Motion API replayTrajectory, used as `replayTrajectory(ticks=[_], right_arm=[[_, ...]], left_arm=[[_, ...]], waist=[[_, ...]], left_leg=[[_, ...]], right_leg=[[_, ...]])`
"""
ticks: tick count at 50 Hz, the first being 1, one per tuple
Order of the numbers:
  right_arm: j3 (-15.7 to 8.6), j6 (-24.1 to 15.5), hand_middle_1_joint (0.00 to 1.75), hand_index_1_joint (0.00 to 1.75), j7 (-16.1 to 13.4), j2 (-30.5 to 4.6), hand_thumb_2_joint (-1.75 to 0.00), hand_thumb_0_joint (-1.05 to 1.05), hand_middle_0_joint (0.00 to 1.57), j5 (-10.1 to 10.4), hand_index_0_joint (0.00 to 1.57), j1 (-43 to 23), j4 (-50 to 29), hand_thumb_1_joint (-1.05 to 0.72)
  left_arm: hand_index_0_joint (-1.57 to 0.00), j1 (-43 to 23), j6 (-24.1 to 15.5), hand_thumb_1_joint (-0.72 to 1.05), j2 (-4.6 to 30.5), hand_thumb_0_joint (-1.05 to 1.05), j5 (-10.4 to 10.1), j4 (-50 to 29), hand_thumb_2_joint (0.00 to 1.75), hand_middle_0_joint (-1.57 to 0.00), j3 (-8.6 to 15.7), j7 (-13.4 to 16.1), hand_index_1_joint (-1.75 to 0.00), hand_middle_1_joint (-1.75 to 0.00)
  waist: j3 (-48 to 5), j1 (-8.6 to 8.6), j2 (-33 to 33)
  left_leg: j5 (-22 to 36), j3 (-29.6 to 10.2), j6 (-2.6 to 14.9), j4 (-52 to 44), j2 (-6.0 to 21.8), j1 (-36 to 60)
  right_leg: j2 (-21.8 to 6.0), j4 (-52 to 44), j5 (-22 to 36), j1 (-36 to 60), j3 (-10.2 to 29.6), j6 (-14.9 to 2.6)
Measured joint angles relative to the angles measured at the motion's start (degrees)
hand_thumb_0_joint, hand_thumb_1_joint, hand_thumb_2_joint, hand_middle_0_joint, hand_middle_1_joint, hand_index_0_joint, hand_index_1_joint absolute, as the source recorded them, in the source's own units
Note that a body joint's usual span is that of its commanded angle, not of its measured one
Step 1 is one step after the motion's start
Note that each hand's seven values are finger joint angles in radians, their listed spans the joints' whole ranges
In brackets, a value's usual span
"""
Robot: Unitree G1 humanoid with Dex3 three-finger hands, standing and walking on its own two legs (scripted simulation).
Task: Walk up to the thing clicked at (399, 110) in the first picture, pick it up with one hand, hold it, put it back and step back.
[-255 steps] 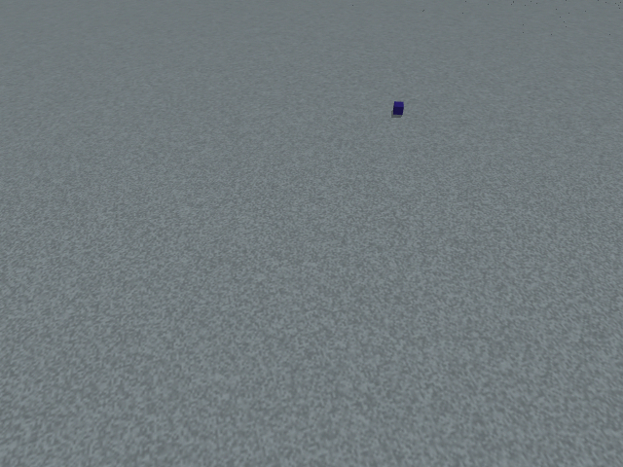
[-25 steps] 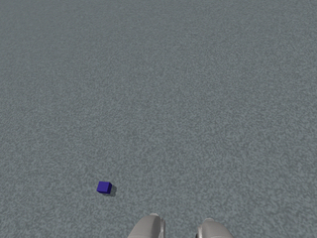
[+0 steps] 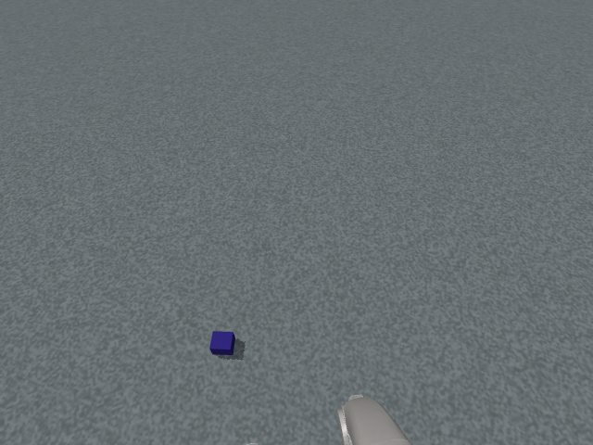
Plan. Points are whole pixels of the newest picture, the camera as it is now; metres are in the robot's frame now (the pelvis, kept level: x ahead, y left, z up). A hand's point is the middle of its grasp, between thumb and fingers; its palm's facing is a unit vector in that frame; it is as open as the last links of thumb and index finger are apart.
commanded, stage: walk up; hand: left
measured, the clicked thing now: (222, 343) +0.53 +0.24 -0.71
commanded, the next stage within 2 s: none
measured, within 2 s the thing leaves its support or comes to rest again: neither
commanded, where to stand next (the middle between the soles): +0.07 +0.08 m, yaw -7 degrees
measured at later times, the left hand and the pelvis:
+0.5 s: hand out of the picture +0.08 +0.44 -0.12, palm faces -0.07 -0.87 -0.48, open 7.4 cm; pelvis -0.04 +0.16 +0.00, yaw -5 degrees
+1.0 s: hand out of the picture +0.12 +0.34 -0.14, palm faces -0.17 -0.93 -0.33, open 7.4 cm; pelvis -0.02 +0.10 +0.01, yaw -7 degrees
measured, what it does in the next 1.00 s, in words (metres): steps to the left: right foot, then left foot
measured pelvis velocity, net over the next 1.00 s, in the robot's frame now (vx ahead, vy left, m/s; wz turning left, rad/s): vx -0.02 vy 0.10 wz -0.12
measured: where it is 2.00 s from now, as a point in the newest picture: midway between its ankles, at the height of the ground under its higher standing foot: outside the picture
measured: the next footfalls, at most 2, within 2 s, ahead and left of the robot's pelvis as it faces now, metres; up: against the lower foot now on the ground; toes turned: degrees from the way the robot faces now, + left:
right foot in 0.16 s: +0.03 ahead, -0.04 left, +0.00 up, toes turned -6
left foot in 0.44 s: +0.00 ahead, +0.30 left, +0.00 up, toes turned -7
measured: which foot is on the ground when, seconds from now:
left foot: down 0.00-0.20, up 0.22-0.42, down 0.44-0.92, up 0.94-1.00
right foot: up 0.00-0.14, down 0.16-0.46, up 0.48-0.86, down 0.88-1.00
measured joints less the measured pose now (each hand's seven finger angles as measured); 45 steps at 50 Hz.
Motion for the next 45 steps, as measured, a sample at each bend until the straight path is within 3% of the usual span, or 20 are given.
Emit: replayTrajectory(ticks=[6,9,10,12,14,17,21,22,23,25,28,34,38,41,43,45], right_arm=[[-0.6,-0.6,0.30,0.30,0.0,-0.8,-0.90,0.01,0.21,-0.3,0.20,0.5,-2.8,-0.90],[-1.2,-0.2,0.30,0.30,-0.4,-2.0,-0.90,0.01,0.21,0.7,0.20,-0.5,-2.9,-0.90],[-1.5,-0.1,0.30,0.30,-0.7,-2.0,-0.90,0.01,0.21,1.3,0.20,-1.1,-2.3,-0.90],[-1.2,0.3,0.30,0.30,-1.3,-0.8,-0.90,0.01,0.21,1.6,0.20,-1.4,-1.1,-0.90],[-0.5,0.4,0.30,0.30,-1.3,0.2,-0.90,0.01,0.21,1.8,0.20,-1.7,0.0,-0.90],[-0.2,-0.8,0.30,0.30,-0.8,-0.2,-0.90,0.01,0.21,2.8,0.20,-2.2,1.6,-0.90],[0.3,-3.9,0.30,0.30,-1.0,-1.4,-0.90,0.01,0.21,4.1,0.20,-1.6,4.2,-0.90],[0.3,-5.0,0.30,0.30,-1.5,-1.5,-0.90,0.01,0.21,4.0,0.20,-1.1,5.0,-0.90],[0.3,-5.9,0.30,0.30,-2.2,-0.8,-0.90,0.01,0.21,3.6,0.20,-1.1,6.1,-0.90],[1.1,-7.2,0.30,0.30,-3.2,0.0,-0.90,0.01,0.21,2.8,0.20,0.1,7.6,-0.90],[2.0,-8.2,0.30,0.30,-4.1,0.8,-0.90,0.01,0.21,2.4,0.20,1.6,9.5,-0.90],[2.1,-10.6,0.30,0.30,-5.7,0.8,-0.89,0.01,0.21,2.5,0.21,4.5,10.7,-0.90],[1.2,-10.6,0.30,0.30,-6.3,-1.2,-0.90,0.01,0.21,2.3,0.21,5.7,10.5,-0.90],[0.9,-10.5,0.30,0.30,-6.4,-2.8,-0.90,0.01,0.21,2.3,0.20,5.8,9.7,-0.90],[1.0,-10.1,0.30,0.30,-6.3,-3.7,-0.90,0.01,0.21,2.5,0.20,5.6,9.0,-0.90],[1.1,-9.4,0.30,0.30,-6.3,-4.7,-0.90,0.01,0.21,3.0,0.20,4.4,8.9,-0.90]], left_arm=[[-0.21,1.2,-1.2,0.90,-5.1,0.01,-0.6,-0.9,0.90,-0.21,-2.5,-0.9,-0.30,-0.30],[-0.21,1.8,-1.9,0.90,-7.2,0.01,0.5,-0.6,0.90,-0.21,-3.2,-1.1,-0.30,-0.30],[-0.21,1.8,-2.1,0.90,-7.8,0.01,1.0,-0.6,0.90,-0.21,-3.4,-1.3,-0.30,-0.30],[-0.21,2.0,-2.1,0.89,-7.4,0.01,1.9,-1.2,0.90,-0.21,-3.5,-1.5,-0.30,-0.30],[-0.21,1.5,-2.1,0.89,-6.6,0.01,2.1,-1.1,0.90,-0.21,-3.2,-1.4,-0.30,-0.30],[-0.21,0.5,-2.2,0.89,-6.4,0.01,2.4,-1.0,0.90,-0.21,-2.7,-1.8,-0.30,-0.30],[-0.21,-0.4,-1.0,0.89,-5.7,0.01,3.7,-1.3,0.90,-0.21,-2.3,-4.2,-0.30,-0.30],[-0.21,-1.1,-0.4,0.89,-5.3,0.01,3.8,-1.5,0.90,-0.21,-2.1,-4.8,-0.30,-0.30],[-0.21,-2.0,0.4,0.89,-4.6,0.01,3.9,-1.4,0.90,-0.21,-1.6,-5.2,-0.30,-0.30],[-0.21,-2.3,1.7,0.90,-3.9,0.01,3.8,-1.3,0.90,-0.21,-0.9,-5.5,-0.30,-0.30],[-0.21,-2.6,2.2,0.90,-2.7,0.01,3.8,0.0,0.90,-0.20,-0.5,-6.6,-0.30,-0.30],[-0.20,-3.3,3.6,0.90,0.4,0.01,3.4,-0.3,0.90,-0.20,1.9,-8.8,-0.29,-0.30],[-0.20,-3.5,4.4,0.90,0.0,0.01,2.9,-0.1,0.90,-0.20,1.9,-9.5,-0.29,-0.30],[-0.20,-4.3,4.4,0.90,-1.2,0.01,2.6,0.2,0.90,-0.20,1.1,-9.7,-0.29,-0.30],[-0.20,-5.1,4.0,0.90,-2.1,0.01,2.3,0.3,0.90,-0.20,0.6,-9.7,-0.29,-0.30],[-0.20,-6.4,3.0,0.90,-3.9,0.01,2.1,0.8,0.90,-0.20,0.2,-9.5,-0.29,-0.30]], waist=[[2.2,0.29,0.6],[3.2,1.21,3.4],[3.9,1.32,5.3],[3.4,2.49,5.4],[2.4,3.93,4.1],[0.8,4.74,3.8],[-2.6,5.13,2.8],[-3.1,4.84,1.9],[-2.8,4.93,-0.5],[-3.6,5.00,-2.3],[-4.7,3.59,-2.4],[-2.6,2.95,-6.4],[-1.1,2.92,-7.4],[0.0,2.77,-6.9],[0.5,2.61,-6.3],[1.9,2.23,-3.7]], left_leg=[[4.9,4.8,3.78,-6.5,-2.8,0.2],[3.9,6.8,5.00,-4.2,-2.3,-0.7],[3.5,5.7,3.47,-2.5,-1.6,-1.0],[-2.8,2.3,-0.50,4.6,-3.1,-3.3],[-5.1,-0.9,-1.96,12.5,-3.8,-5.3],[-3.1,-6.0,-1.72,14.6,-2.9,-4.9],[0.2,-5.4,-2.62,-2.4,0.3,3.8],[0.1,-4.7,-3.98,-6.1,-0.2,5.9],[-0.1,-3.4,-4.09,-6.1,-2.1,6.6],[-0.7,-2.2,-3.17,-4.6,-3.2,6.6],[-0.5,-3.1,-1.78,-5.3,-1.5,7.2],[1.7,-3.4,-2.94,-9.8,0.2,9.3],[1.6,-3.1,-3.69,-10.6,1.2,9.4],[0.7,-3.0,-4.43,-9.6,2.1,8.8],[-0.5,-2.9,-5.14,-8.1,2.8,8.0],[-2.0,-4.2,-5.08,-4.7,4.5,6.9]], right_leg=[[-0.6,-19.0,0.8,10.5,-7.1,1.44],[-0.2,-31.5,6.1,17.4,-8.2,0.22],[0.7,-32.0,6.7,18.1,-8.7,-0.15],[-0.1,-30.8,6.5,17.6,-8.1,-0.56],[-1.9,-30.3,6.6,17.2,-6.7,-0.88],[-4.6,-31.1,7.5,16.9,-5.3,0.21],[-7.4,-28.7,5.8,14.7,-2.5,0.85],[-8.2,-26.8,4.7,13.9,-1.4,0.49],[-9.0,-24.5,3.4,13.4,1.2,-0.46],[-6.7,-19.7,-0.3,11.9,4.2,-0.68],[-3.5,-14.0,-0.5,9.6,1.1,0.34],[-3.7,-11.4,5.5,6.8,1.3,1.55],[-5.2,-15.5,6.0,7.8,1.7,2.19],[-6.5,-21.7,4.1,10.2,-0.5,1.96],[-6.5,-27.2,3.9,12.7,-2.2,1.48],[-4.9,-31.2,8.4,15.1,-4.0,2.40]])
